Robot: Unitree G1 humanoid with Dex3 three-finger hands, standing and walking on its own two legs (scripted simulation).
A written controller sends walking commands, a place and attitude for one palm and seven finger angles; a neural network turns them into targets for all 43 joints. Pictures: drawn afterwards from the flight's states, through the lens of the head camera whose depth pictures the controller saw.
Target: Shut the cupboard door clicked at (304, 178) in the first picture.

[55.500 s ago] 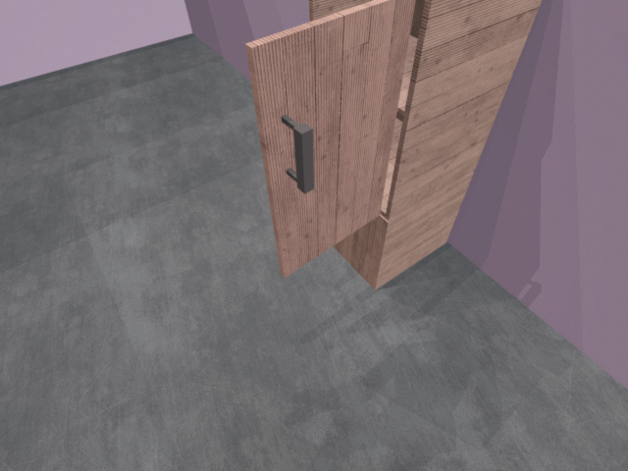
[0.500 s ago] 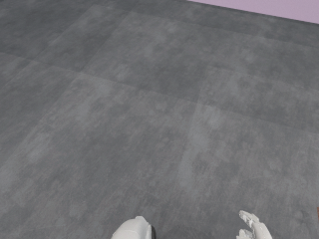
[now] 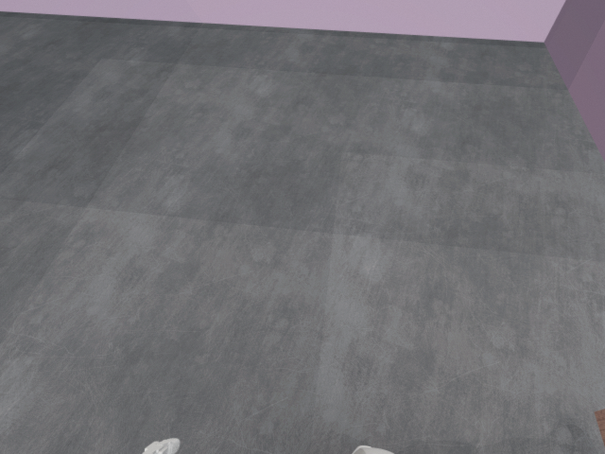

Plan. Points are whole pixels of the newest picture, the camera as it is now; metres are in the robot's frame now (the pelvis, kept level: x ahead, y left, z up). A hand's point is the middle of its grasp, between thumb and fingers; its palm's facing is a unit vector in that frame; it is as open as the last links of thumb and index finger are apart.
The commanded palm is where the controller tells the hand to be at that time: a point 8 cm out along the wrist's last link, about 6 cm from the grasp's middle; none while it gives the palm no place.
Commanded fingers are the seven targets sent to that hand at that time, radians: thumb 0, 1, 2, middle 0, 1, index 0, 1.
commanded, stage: turn to face it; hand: left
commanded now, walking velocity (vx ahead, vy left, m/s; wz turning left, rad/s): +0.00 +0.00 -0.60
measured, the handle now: out of the picture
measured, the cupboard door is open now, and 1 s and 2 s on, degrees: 16 16 16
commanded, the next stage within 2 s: none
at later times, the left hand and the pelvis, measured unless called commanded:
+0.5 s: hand (151, 415) +0.19 +0.25 -0.16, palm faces -0.17 -0.96 -0.22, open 7.4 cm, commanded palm none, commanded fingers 0.00 0.90 0.90 -0.20 -0.30 -0.20 -0.30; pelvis +0.07 +0.05 +0.01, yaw -16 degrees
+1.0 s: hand (241, 348) +0.28 +0.12 -0.13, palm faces -0.56 -0.78 -0.27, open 7.4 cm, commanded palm none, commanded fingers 0.00 0.90 0.90 -0.20 -0.30 -0.20 -0.30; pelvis +0.08 +0.01 +0.02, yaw -34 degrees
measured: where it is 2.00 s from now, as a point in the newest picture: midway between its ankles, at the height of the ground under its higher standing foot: outside the picture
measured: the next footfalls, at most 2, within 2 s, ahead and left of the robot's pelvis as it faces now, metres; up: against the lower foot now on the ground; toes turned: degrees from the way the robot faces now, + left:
left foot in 0.40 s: +0.15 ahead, +0.16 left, +0.00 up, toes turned -12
right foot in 0.82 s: +0.06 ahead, -0.09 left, +0.00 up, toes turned -33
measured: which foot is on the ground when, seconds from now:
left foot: up 0.00-0.38, down 0.40-0.82, up 0.84-1.00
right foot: down 0.00-0.40, up 0.42-0.80, down 0.82-1.00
